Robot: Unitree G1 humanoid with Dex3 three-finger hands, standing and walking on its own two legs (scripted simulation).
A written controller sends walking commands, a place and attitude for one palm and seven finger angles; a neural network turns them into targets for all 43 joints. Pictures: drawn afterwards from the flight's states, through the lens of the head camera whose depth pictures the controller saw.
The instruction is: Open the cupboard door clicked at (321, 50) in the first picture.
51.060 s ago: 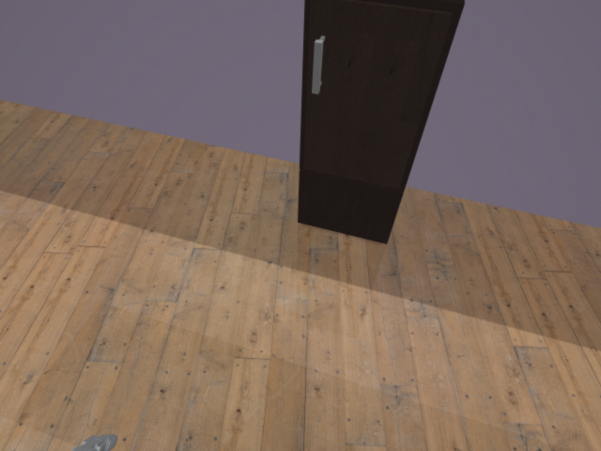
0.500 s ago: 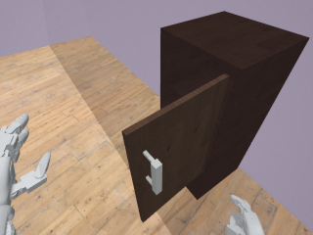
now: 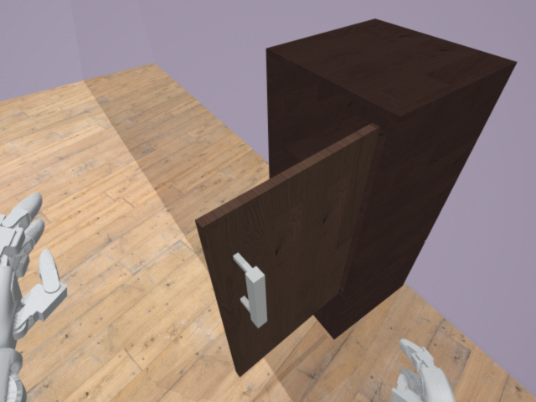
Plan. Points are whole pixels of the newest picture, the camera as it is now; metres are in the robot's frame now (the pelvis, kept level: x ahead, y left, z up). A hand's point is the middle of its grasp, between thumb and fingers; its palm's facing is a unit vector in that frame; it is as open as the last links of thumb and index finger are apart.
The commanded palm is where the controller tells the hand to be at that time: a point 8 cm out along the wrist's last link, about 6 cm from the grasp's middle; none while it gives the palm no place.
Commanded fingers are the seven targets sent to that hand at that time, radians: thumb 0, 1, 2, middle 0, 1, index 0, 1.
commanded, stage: step back with the hand held close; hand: left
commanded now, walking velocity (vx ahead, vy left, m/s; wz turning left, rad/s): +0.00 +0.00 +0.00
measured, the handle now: (249, 291) +0.30 +0.08 -0.01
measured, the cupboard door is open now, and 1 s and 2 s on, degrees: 94 94 94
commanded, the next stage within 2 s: stop stepping back and stand still in 1.32 s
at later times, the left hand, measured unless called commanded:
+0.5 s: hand (44, 302) +0.17 +0.28 +0.15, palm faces +0.34 -0.79 -0.51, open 7.4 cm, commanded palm +0.11 +0.31 +0.17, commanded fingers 0.00 0.90 0.90 -0.20 -0.30 -0.20 -0.30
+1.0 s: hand out of the picture +0.07 +0.30 +0.15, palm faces +0.47 -0.77 -0.44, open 7.4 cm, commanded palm +0.01 +0.34 +0.17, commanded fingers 0.00 0.90 0.90 -0.20 -0.30 -0.20 -0.30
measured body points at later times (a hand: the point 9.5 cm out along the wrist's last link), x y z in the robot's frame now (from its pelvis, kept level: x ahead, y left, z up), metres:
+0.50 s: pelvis -0.04 +0.02 +0.00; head -0.02 +0.02 +0.44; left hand +0.15 +0.32 +0.18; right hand +0.13 -0.24 -0.08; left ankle +0.00 +0.10 -0.74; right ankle -0.02 -0.10 -0.74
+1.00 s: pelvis -0.12 +0.03 -0.02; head -0.10 +0.05 +0.43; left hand +0.04 +0.34 +0.18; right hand +0.06 -0.20 -0.10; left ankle -0.01 +0.11 -0.73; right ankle -0.05 -0.10 -0.74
